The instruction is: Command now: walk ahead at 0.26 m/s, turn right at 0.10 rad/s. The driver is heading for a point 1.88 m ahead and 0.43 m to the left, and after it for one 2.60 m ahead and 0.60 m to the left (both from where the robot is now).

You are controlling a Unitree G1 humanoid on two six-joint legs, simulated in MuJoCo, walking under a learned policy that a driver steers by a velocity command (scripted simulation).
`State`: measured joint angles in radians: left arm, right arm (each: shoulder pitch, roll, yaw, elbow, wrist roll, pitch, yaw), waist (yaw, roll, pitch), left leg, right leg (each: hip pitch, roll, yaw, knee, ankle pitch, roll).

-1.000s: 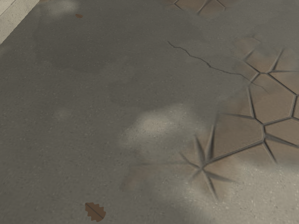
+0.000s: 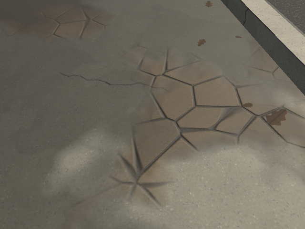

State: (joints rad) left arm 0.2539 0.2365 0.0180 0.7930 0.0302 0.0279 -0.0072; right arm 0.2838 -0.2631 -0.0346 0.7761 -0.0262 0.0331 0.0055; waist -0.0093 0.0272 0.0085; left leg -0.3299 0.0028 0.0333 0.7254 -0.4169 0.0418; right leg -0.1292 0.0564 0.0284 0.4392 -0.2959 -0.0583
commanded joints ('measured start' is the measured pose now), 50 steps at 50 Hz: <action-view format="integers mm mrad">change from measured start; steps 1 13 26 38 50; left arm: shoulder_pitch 52 168 92 -309 -10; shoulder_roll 174 186 97 58 91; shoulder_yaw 42 53 28 3 43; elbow -14 78 72 -51 87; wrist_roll -4 -10 8 0 -15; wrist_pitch -36 -101 -73 -73 -108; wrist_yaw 10 7 -33 -38 -3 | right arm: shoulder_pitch -107 -248 52 216 98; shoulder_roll -140 -77 -93 -92 -60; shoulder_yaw -41 -25 -28 -19 -20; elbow -100 -119 30 162 132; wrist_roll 4 -4 12 15 2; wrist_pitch -37 -55 -124 -130 -105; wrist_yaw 19 46 11 -3 3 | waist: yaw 34 67 25 -37 6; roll -168 -144 55 37 -69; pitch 165 120 23 106 8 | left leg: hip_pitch -367 -198 225 345 -213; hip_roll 38 40 211 193 71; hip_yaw -54 20 -241 -75 -89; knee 161 -96 -588 -601 458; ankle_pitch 36 203 295 639 123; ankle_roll -1 -22 143 146 48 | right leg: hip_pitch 82 77 -432 -482 34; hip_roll -311 -276 -143 -111 -305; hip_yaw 412 172 -5 -102 258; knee -374 -300 659 177 -242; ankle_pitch -338 145 66 309 174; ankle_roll -162 -148 -9 15 -161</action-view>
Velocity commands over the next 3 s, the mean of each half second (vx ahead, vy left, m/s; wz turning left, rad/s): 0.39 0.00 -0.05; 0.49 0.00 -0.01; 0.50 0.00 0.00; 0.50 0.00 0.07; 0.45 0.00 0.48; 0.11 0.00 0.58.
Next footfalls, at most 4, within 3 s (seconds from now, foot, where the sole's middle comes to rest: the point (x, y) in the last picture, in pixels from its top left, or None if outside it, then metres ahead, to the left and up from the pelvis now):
0.34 left None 0.24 0.14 -0.78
0.88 right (172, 220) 0.57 -0.04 -0.78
1.44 left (134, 162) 0.87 0.14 -0.78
2.00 right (167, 117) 1.17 -0.04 -0.78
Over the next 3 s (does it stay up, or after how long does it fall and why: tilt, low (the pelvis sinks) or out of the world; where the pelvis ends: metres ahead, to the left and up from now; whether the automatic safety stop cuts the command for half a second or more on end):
stays up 1.33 0.10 0.00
